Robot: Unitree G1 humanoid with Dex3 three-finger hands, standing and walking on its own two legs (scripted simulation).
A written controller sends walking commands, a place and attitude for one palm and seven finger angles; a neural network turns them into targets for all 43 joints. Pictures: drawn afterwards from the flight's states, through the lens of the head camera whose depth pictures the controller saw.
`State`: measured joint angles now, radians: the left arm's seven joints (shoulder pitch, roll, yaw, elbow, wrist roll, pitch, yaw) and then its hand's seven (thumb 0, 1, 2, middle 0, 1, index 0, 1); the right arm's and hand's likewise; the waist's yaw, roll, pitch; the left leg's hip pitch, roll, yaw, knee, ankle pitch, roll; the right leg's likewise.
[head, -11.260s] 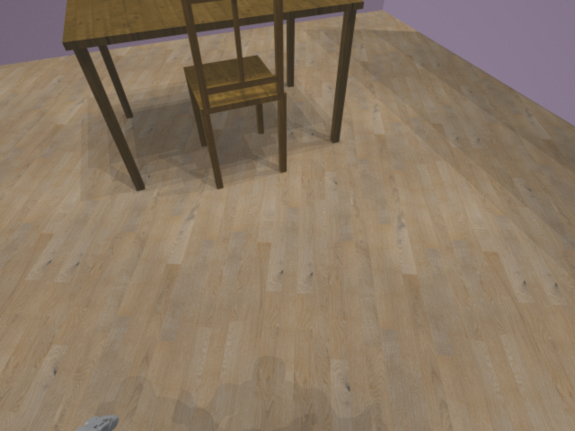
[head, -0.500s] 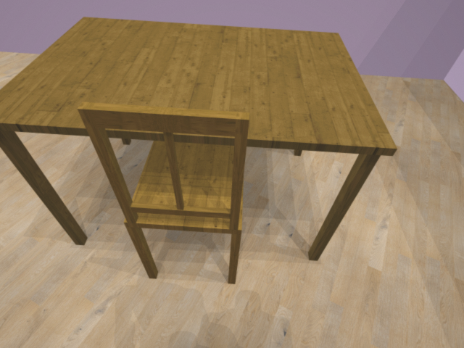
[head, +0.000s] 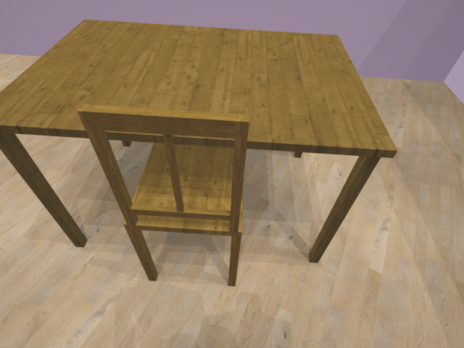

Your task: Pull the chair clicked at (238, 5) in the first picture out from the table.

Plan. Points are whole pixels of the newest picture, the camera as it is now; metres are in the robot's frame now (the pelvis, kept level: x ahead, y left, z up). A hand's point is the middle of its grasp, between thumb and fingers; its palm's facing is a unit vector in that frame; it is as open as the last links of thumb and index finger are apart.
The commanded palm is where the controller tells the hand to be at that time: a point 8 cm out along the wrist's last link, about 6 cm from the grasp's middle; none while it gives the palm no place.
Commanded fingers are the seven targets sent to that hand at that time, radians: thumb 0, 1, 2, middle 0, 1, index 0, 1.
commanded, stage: shuffle to correct the standing spot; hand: left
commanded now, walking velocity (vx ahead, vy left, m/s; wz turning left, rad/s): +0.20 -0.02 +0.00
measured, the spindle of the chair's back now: (175, 176) +0.53 +0.19 -0.08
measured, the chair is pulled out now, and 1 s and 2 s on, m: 0.00 0.00 0.00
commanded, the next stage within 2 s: come to a stop and stand still in 0.26 s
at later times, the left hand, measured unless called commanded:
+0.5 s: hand out of the picture +0.03 +0.16 -0.19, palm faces +0.04 -0.99 -0.13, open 7.4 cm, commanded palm none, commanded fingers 0.00 0.90 0.90 -0.20 -0.30 -0.20 -0.30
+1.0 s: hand out of the picture +0.13 +0.20 -0.18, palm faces +0.04 -0.97 -0.23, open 7.3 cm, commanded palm none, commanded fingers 0.00 0.90 0.90 -0.20 -0.30 -0.20 -0.30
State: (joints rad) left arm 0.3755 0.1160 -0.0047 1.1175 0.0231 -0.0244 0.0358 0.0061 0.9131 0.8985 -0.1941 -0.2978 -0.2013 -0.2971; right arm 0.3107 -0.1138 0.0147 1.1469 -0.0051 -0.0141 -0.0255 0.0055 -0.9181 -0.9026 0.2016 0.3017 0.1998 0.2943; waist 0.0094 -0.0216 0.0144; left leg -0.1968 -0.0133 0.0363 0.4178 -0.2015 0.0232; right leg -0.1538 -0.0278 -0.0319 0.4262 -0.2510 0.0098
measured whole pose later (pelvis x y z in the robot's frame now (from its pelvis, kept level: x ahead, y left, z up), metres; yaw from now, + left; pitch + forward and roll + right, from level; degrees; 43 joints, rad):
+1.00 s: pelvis +0.08 +0.02 -0.02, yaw +0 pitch -2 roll +0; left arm 0.22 0.17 0.01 1.02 0.02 0.00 0.04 0.01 0.93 0.90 -0.20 -0.30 -0.20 -0.30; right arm 0.26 -0.17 -0.03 0.97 -0.01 -0.01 -0.03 0.00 -0.92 -0.90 0.20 0.30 0.20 0.29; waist 0.01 0.00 0.03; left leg -0.19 -0.02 0.12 0.60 -0.38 0.06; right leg -0.31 -0.06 0.00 0.65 -0.25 0.00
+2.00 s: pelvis +0.08 -0.04 +0.00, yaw +0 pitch -1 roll +1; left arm 0.25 0.14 -0.01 1.13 0.01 -0.02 0.04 0.02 0.94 0.90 -0.20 -0.30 -0.20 -0.30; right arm 0.30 -0.14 0.01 1.13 -0.01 -0.02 -0.02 0.00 -0.91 -0.90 0.20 0.30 0.20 0.29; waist 0.00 0.04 0.04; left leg -0.12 0.04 0.09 0.40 -0.26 -0.03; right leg -0.24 0.00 -0.04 0.48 -0.22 -0.04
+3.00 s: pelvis +0.09 -0.03 -0.01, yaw +2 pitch -1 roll +1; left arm 0.44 0.18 0.01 0.52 -0.11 0.01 0.09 0.04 0.95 0.89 -0.20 -0.30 -0.21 -0.30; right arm 0.36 -0.17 0.02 0.99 0.03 -0.15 -0.08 0.02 -0.93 -0.90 0.21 0.30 0.20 0.29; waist 0.01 0.02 0.04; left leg -0.16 0.03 0.07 0.47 -0.30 -0.01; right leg -0.25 -0.01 -0.06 0.51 -0.25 -0.03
